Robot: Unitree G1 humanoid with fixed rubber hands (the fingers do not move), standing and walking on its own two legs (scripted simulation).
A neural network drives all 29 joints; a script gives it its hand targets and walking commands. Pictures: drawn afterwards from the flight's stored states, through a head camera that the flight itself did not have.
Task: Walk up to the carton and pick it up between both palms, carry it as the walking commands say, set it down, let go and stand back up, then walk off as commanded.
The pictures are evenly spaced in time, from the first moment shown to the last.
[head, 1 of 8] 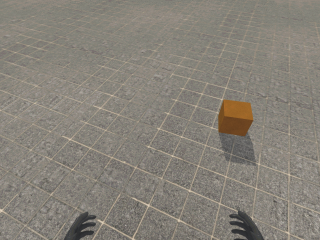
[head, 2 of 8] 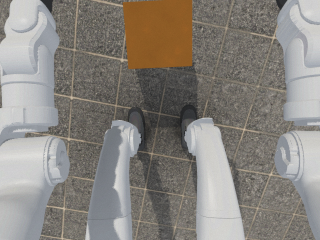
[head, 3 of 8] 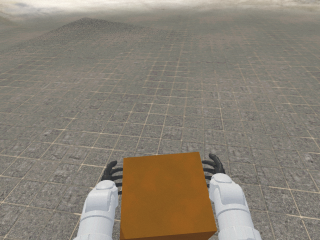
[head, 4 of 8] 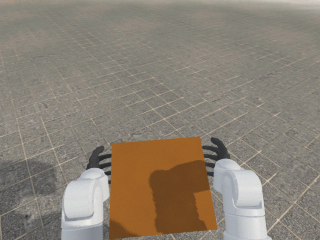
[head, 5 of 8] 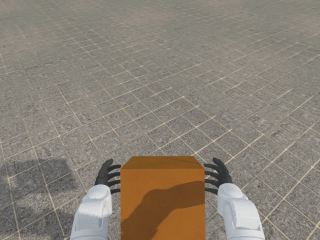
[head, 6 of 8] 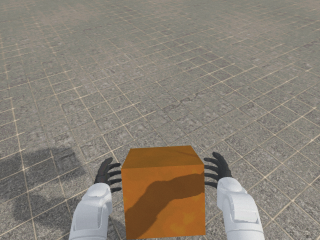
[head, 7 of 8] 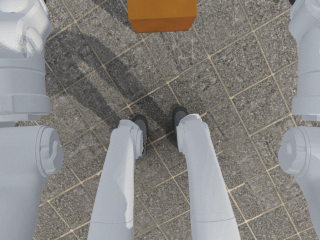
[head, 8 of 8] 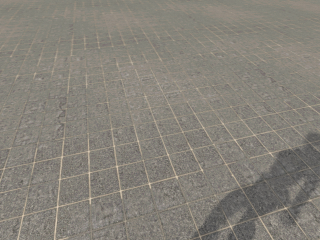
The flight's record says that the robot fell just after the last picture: no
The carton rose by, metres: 0.70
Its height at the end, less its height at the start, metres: +0.00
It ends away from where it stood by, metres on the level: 3.79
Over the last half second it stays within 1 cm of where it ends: yes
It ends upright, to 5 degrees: yes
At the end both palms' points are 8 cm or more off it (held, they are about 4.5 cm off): yes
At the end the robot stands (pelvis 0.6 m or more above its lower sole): yes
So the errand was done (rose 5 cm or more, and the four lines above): yes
